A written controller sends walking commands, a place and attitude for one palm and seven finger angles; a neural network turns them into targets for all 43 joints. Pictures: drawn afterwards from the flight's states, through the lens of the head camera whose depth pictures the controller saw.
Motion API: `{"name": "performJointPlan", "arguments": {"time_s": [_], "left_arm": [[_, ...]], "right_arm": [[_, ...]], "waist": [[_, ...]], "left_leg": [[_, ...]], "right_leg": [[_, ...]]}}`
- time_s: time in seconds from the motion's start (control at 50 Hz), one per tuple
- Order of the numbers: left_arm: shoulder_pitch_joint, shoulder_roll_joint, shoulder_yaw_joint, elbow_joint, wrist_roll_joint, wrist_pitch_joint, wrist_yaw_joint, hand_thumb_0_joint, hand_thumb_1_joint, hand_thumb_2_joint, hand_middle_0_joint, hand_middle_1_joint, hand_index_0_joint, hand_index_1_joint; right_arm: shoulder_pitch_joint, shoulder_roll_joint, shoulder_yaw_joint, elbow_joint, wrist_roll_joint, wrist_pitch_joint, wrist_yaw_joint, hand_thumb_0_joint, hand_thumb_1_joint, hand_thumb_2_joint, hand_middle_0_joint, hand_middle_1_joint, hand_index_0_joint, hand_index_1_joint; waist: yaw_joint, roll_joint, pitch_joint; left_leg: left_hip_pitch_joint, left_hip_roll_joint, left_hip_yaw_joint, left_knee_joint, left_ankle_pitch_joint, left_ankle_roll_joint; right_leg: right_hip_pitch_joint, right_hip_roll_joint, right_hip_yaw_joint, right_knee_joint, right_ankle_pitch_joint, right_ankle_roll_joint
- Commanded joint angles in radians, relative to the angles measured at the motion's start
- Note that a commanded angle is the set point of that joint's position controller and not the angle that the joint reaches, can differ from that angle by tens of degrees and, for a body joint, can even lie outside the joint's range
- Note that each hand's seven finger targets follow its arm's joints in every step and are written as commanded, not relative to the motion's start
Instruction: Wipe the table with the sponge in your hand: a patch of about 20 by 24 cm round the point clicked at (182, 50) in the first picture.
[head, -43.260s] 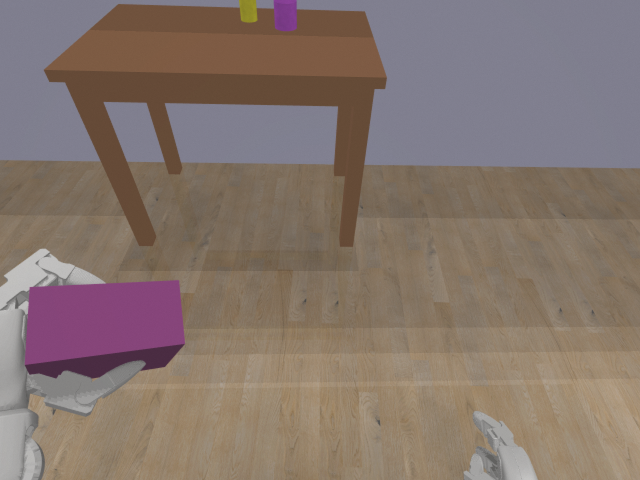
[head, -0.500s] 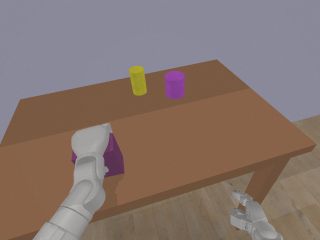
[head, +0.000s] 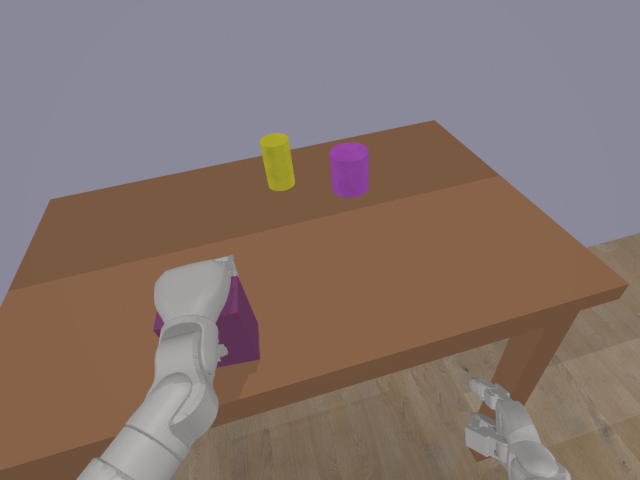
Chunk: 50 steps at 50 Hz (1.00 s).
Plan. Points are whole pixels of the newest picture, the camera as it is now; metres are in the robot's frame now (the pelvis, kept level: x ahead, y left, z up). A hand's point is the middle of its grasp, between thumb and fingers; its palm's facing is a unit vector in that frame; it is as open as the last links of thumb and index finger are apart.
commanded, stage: slide across to the third lane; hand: left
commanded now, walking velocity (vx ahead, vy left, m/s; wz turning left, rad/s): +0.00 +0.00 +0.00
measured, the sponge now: (216, 333) +0.29 +0.20 +0.03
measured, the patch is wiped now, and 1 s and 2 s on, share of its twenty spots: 0.85 0.95 1.00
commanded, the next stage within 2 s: wipe forward along the third lane in 0.38 s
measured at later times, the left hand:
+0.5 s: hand (256, 298) +0.32 +0.14 +0.08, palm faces +0.04 -0.08 -1.00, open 9.9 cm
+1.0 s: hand (257, 276) +0.36 +0.15 +0.08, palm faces -0.01 -0.06 -1.00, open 9.9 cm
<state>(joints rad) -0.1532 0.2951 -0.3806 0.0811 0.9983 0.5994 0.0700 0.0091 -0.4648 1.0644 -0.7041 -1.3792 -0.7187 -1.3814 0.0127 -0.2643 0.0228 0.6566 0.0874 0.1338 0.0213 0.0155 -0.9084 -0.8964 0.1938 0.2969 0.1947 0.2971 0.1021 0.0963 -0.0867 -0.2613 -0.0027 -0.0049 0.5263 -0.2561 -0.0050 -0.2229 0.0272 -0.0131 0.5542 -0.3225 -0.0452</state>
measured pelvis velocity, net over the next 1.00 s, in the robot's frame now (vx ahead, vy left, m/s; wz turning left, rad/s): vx -0.01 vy -0.01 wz -0.01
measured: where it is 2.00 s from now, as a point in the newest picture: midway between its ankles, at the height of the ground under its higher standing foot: outside the picture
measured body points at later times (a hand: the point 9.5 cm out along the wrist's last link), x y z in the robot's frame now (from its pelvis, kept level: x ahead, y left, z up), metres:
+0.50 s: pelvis -0.01 -0.01 +0.00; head -0.05 -0.06 +0.45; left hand +0.32 +0.14 +0.14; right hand +0.23 -0.21 -0.08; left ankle +0.02 +0.13 -0.73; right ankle -0.02 -0.09 -0.73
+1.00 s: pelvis -0.01 -0.01 +0.00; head -0.04 -0.05 +0.45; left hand +0.36 +0.15 +0.13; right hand +0.18 -0.25 -0.10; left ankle +0.02 +0.13 -0.73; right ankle -0.02 -0.09 -0.73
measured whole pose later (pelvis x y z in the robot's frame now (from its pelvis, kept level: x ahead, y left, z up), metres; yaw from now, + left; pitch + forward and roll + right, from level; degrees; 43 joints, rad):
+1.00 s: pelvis -0.01 -0.01 +0.00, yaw -1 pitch +2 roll +1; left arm -0.55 0.17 -0.35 0.63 0.96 0.58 0.14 -0.01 -0.49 1.07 -0.74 -1.35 -0.76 -1.35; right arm 0.07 -0.26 0.02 0.72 0.09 0.16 -0.02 0.01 -0.91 -0.90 0.19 0.30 0.20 0.30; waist 0.05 0.07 -0.13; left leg -0.32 0.02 0.00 0.51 -0.22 -0.02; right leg -0.30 0.05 -0.01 0.55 -0.29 -0.06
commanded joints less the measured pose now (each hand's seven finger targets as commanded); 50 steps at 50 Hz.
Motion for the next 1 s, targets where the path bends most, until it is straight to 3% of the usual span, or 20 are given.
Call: {"name": "performJointPlan", "arguments": {"time_s": [0.0,0.12,0.14,0.22,0.24,0.32,0.4,0.42,0.44,0.5,0.52,0.54,0.6,0.62,0.68,0.72,0.8,0.88,0.92,0.98], "left_arm": [[-0.268,-0.035,-0.015,-0.114,-0.023,-0.052,0.012,0.0,0.1,1.3,-1.2,-1.6,-1.2,-1.6],[-0.308,-0.017,0.018,-0.074,-0.016,-0.042,0.051,0.0,0.1,1.3,-1.2,-1.6,-1.2,-1.6],[-0.332,-0.063,-0.024,-0.075,-0.019,-0.035,0.056,0.0,0.1,1.3,-1.2,-1.6,-1.2,-1.6],[-0.388,-0.024,0.013,-0.037,-0.015,-0.009,0.07,0.0,0.1,1.3,-1.2,-1.6,-1.2,-1.6],[-0.42,-0.07,-0.032,-0.022,-0.017,-0.004,0.071,0.0,0.1,1.3,-1.2,-1.6,-1.2,-1.6],[-0.469,-0.064,-0.023,0.044,-0.018,0.011,0.072,0.0,0.1,1.3,-1.2,-1.6,-1.2,-1.6],[-0.538,-0.128,-0.067,0.112,-0.033,0.003,0.076,0.0,0.1,1.3,-1.2,-1.6,-1.2,-1.6],[-0.521,-0.097,-0.033,0.111,-0.038,0.0,0.076,0.0,0.1,1.3,-1.2,-1.6,-1.2,-1.6],[-0.543,-0.118,-0.054,0.116,-0.039,-0.002,0.081,0.0,0.1,1.3,-1.2,-1.6,-1.2,-1.6],[-0.547,-0.097,-0.022,0.207,-0.029,0.012,0.091,0.0,0.1,1.3,-1.2,-1.6,-1.2,-1.6],[-0.558,-0.036,0.037,0.218,-0.027,0.015,0.095,0.0,0.1,1.3,-1.2,-1.6,-1.2,-1.6],[-0.571,-0.071,0.006,0.213,-0.029,0.015,0.096,0.0,0.1,1.3,-1.2,-1.6,-1.2,-1.6],[-0.575,-0.055,0.023,0.256,-0.027,0.018,0.096,0.0,0.1,1.3,-1.2,-1.6,-1.2,-1.6],[-0.571,-0.009,0.068,0.265,-0.025,0.017,0.096,0.0,0.1,1.3,-1.2,-1.6,-1.2,-1.6],[-0.586,-0.056,0.022,0.309,-0.014,0.02,0.091,0.0,0.1,1.3,-1.2,-1.6,-1.2,-1.6],[-0.58,-0.006,0.077,0.33,-0.017,0.015,0.09,0.0,0.1,1.3,-1.2,-1.6,-1.2,-1.6],[-0.643,-0.015,0.057,0.413,-0.011,0.012,0.088,0.0,0.1,1.3,-1.2,-1.6,-1.2,-1.6],[-0.656,-0.02,0.066,0.471,-0.012,-0.004,0.091,0.0,0.1,1.3,-1.2,-1.6,-1.2,-1.6],[-0.633,0.015,0.111,0.498,-0.019,-0.011,0.093,0.0,0.1,1.3,-1.2,-1.6,-1.2,-1.6],[-0.66,0.015,0.103,0.527,-0.011,-0.022,0.098,0.0,0.1,1.3,-1.2,-1.6,-1.2,-1.6]], "right_arm": [[-0.245,-0.066,-0.024,-0.174,0.008,-0.07,-0.004,0.0,-0.9,-0.9,0.2,0.3,0.2,0.3],[-0.257,-0.067,-0.029,-0.158,0.003,-0.071,0.009,0.0,-0.9,-0.9,0.2,0.3,0.2,0.3],[-0.261,-0.059,-0.026,-0.164,0.006,-0.072,0.013,0.0,-0.9,-0.9,0.2,0.3,0.2,0.3],[-0.274,-0.064,-0.026,-0.152,0.005,-0.064,0.01,0.0,-0.9,-0.9,0.2,0.3,0.2,0.3],[-0.273,-0.057,-0.024,-0.153,0.009,-0.067,0.011,0.0,-0.9,-0.9,0.2,0.3,0.2,0.3],[-0.271,-0.06,-0.026,-0.138,0.011,-0.065,0.011,0.0,-0.9,-0.9,0.2,0.3,0.2,0.3],[-0.256,-0.056,-0.028,-0.128,0.014,-0.07,0.015,0.0,-0.9,-0.9,0.2,0.3,0.2,0.3],[-0.258,-0.058,-0.029,-0.135,0.01,-0.071,0.013,0.0,-0.9,-0.9,0.2,0.3,0.2,0.3],[-0.256,-0.057,-0.029,-0.135,0.013,-0.07,0.013,0.0,-0.9,-0.9,0.2,0.3,0.2,0.3],[-0.246,-0.063,-0.029,-0.115,0.01,-0.059,0.009,0.0,-0.9,-0.9,0.2,0.3,0.2,0.3],[-0.246,-0.069,-0.028,-0.113,0.008,-0.054,0.004,0.0,-0.9,-0.9,0.2,0.3,0.2,0.3],[-0.244,-0.066,-0.028,-0.12,0.009,-0.053,0.001,0.0,-0.9,-0.9,0.2,0.3,0.2,0.3],[-0.233,-0.07,-0.028,-0.113,0.007,-0.046,-0.007,0.0,-0.9,-0.9,0.2,0.3,0.2,0.3],[-0.232,-0.073,-0.026,-0.114,0.006,-0.041,-0.011,0.0,-0.9,-0.9,0.2,0.3,0.2,0.3],[-0.219,-0.073,-0.028,-0.112,0.01,-0.032,-0.016,0.0,-0.9,-0.9,0.2,0.3,0.2,0.3],[-0.209,-0.077,-0.03,-0.115,0.006,-0.03,-0.022,0.0,-0.9,-0.9,0.2,0.3,0.2,0.3],[-0.183,-0.084,-0.029,-0.1,0.01,-0.025,-0.04,0.0,-0.9,-0.9,0.2,0.3,0.2,0.3],[-0.153,-0.086,-0.033,-0.099,0.007,-0.022,-0.048,0.0,-0.9,-0.9,0.2,0.3,0.2,0.3],[-0.143,-0.088,-0.034,-0.104,0.005,-0.018,-0.049,0.0,-0.9,-0.9,0.2,0.3,0.2,0.3],[-0.124,-0.092,-0.035,-0.097,0.005,-0.013,-0.052,0.0,-0.9,-0.9,0.2,0.3,0.2,0.3]], "waist": [[-0.025,-0.148,-0.128],[-0.011,-0.166,-0.144],[-0.017,-0.173,-0.15],[-0.012,-0.167,-0.15],[-0.023,-0.179,-0.151],[-0.026,-0.177,-0.147],[-0.033,-0.168,-0.157],[-0.025,-0.193,-0.17],[-0.032,-0.186,-0.185],[-0.03,-0.207,-0.154],[-0.025,-0.218,-0.157],[-0.03,-0.209,-0.175],[-0.032,-0.195,-0.174],[-0.027,-0.194,-0.175],[-0.044,-0.185,-0.152],[-0.033,-0.205,-0.169],[-0.056,-0.198,-0.141],[-0.056,-0.184,-0.172],[-0.048,-0.219,-0.187],[-0.061,-0.21,-0.176]], "left_leg": [[0.108,-0.025,0.001,-0.048,0.163,0.051],[0.105,-0.025,0.008,-0.053,0.167,0.043],[0.105,-0.026,0.015,-0.051,0.165,0.045],[0.105,-0.028,0.017,-0.057,0.151,0.045],[0.106,-0.028,0.024,-0.051,0.149,0.048],[0.101,-0.027,0.022,-0.056,0.133,0.045],[0.103,-0.031,0.024,-0.047,0.131,0.047],[0.097,-0.031,0.02,-0.05,0.133,0.048],[0.1,-0.033,0.027,-0.044,0.133,0.048],[0.075,-0.028,0.036,-0.048,0.131,0.043],[0.068,-0.027,0.029,-0.055,0.128,0.043],[0.07,-0.031,0.041,-0.048,0.136,0.045],[0.063,-0.031,0.044,-0.047,0.146,0.043],[0.054,-0.03,0.035,-0.052,0.145,0.041],[0.048,-0.029,0.048,-0.048,0.136,0.042],[0.039,-0.03,0.036,-0.051,0.136,0.044],[0.023,-0.029,0.047,-0.051,0.094,0.043],[0.015,-0.031,0.048,-0.042,0.107,0.043],[-0.005,-0.029,0.04,-0.045,0.115,0.043],[-0.015,-0.029,0.046,-0.037,0.103,0.044]], "right_leg": [[-0.03,0.008,0.026,-0.11,0.225,-0.015],[-0.014,0.012,0.038,-0.116,0.232,-0.019],[-0.013,0.007,0.024,-0.113,0.229,-0.014],[-0.014,0.009,0.044,-0.129,0.208,-0.017],[-0.019,0.004,0.029,-0.125,0.205,-0.012],[-0.032,0.006,0.037,-0.134,0.184,-0.014],[-0.045,0.002,0.013,-0.122,0.189,-0.013],[-0.03,0.005,0.026,-0.132,0.193,-0.012],[-0.024,-0.002,0.024,-0.126,0.196,-0.009],[-0.034,-0.003,0.024,-0.131,0.211,-0.008],[-0.025,0.001,0.04,-0.139,0.213,-0.011],[-0.01,-0.007,0.035,-0.131,0.232,-0.006],[-0.012,-0.007,0.035,-0.129,0.259,-0.006],[-0.005,-0.003,0.051,-0.132,0.261,-0.01],[-0.03,-0.009,0.044,-0.135,0.248,-0.006],[-0.018,-0.003,0.052,-0.138,0.248,-0.008],[-0.057,-0.01,0.054,-0.149,0.184,-0.002],[-0.051,-0.009,0.05,-0.137,0.219,-0.003],[-0.033,-0.006,0.052,-0.136,0.24,-0.002],[-0.046,-0.01,0.055,-0.134,0.24,0.001]]}}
